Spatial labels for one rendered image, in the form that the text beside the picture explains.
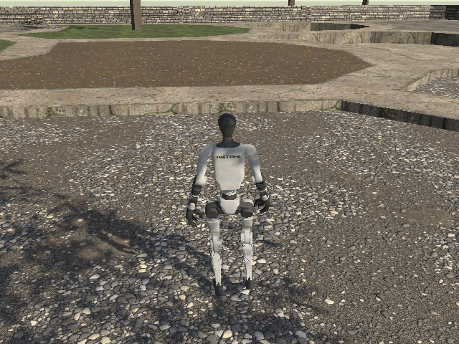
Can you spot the robot right forearm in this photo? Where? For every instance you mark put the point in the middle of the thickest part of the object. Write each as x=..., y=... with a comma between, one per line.
x=262, y=189

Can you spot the robot left forearm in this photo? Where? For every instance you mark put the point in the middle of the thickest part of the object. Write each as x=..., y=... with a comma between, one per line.
x=194, y=195

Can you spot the right robot upper arm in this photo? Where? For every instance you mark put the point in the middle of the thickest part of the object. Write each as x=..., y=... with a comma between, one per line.
x=250, y=151

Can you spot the robot right hand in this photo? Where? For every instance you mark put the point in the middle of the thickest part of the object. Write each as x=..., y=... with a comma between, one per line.
x=260, y=202

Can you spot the robot left shin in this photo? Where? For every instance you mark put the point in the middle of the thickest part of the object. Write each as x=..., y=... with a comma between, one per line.
x=216, y=263

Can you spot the left robot thigh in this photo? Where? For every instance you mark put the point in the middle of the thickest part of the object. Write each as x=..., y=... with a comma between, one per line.
x=212, y=216

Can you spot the left robot upper arm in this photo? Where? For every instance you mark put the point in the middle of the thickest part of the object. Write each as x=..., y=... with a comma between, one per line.
x=205, y=152

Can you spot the robot left hand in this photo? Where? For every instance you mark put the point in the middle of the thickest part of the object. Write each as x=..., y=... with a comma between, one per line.
x=190, y=216

